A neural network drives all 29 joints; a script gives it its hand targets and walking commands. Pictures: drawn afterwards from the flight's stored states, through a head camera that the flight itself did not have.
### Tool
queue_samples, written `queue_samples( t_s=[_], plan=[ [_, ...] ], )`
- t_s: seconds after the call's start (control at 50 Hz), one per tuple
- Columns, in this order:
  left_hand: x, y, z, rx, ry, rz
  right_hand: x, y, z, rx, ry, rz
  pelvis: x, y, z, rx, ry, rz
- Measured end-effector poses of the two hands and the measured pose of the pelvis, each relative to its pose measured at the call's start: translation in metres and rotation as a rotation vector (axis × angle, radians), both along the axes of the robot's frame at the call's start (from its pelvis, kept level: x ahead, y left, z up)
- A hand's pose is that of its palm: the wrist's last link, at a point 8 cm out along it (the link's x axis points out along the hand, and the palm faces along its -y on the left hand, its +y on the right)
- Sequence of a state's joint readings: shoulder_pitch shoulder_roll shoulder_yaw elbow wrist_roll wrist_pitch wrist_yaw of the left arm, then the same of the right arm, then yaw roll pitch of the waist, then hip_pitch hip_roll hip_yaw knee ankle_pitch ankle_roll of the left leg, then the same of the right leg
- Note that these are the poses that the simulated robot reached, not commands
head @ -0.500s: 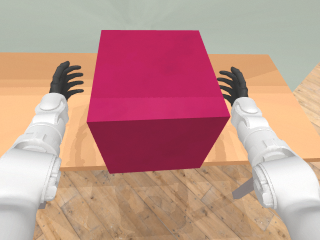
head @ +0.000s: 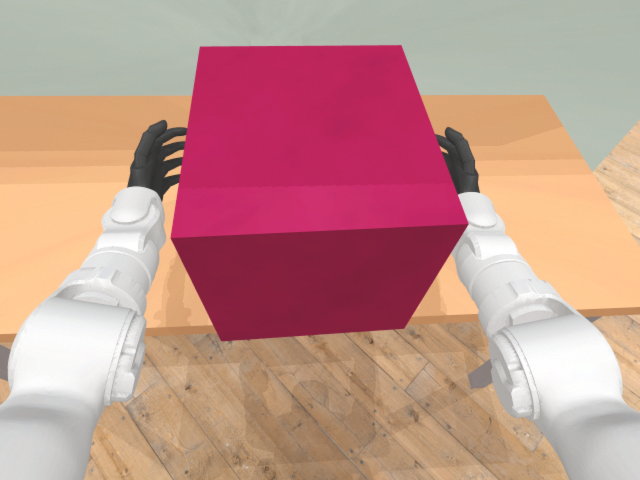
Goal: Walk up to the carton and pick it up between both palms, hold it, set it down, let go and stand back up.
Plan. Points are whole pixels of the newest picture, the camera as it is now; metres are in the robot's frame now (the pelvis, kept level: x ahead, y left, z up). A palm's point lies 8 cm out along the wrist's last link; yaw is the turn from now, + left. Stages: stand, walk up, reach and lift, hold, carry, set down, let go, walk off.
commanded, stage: reach and lift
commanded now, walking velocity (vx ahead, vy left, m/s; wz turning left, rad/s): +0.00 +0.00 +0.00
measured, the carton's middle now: (308, 197) +0.49 +0.02 +0.05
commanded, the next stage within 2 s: none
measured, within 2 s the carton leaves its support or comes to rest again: leaves its support in 1.60 s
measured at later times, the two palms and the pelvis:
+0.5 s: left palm (155, 184) +0.46 +0.21 +0.10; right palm (446, 189) +0.46 -0.15 +0.10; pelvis +0.00 +0.01 +0.01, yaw -1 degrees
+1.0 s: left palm (152, 187) +0.45 +0.21 +0.10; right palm (452, 194) +0.45 -0.15 +0.11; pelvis +0.01 +0.01 +0.02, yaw +0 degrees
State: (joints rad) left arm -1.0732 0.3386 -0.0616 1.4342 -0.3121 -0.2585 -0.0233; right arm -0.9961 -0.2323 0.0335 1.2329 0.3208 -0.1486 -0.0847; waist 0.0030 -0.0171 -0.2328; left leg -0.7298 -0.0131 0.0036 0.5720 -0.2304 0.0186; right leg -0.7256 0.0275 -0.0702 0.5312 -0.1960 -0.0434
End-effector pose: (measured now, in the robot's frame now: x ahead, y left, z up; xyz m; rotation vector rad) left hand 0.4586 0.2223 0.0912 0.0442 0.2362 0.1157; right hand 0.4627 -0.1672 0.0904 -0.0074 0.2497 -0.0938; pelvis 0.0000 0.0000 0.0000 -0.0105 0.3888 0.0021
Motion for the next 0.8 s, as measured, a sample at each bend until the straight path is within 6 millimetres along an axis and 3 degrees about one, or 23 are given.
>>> queue_samples(
  t_s=[0.14,0.8],
  plan=[
    [0.001,-0.010,0.000,-0.015,0.003,0.001,0.000,0.014,0.006,-0.002,-0.003,-0.007,0.002,0.004,0.003,-0.005,-0.020,-0.004],
    [-0.001,-0.009,0.005,-0.022,0.002,0.011,-0.004,0.020,0.009,-0.004,0.006,-0.004,0.004,0.010,0.010,-0.011,-0.064,-0.003]
  ],
)
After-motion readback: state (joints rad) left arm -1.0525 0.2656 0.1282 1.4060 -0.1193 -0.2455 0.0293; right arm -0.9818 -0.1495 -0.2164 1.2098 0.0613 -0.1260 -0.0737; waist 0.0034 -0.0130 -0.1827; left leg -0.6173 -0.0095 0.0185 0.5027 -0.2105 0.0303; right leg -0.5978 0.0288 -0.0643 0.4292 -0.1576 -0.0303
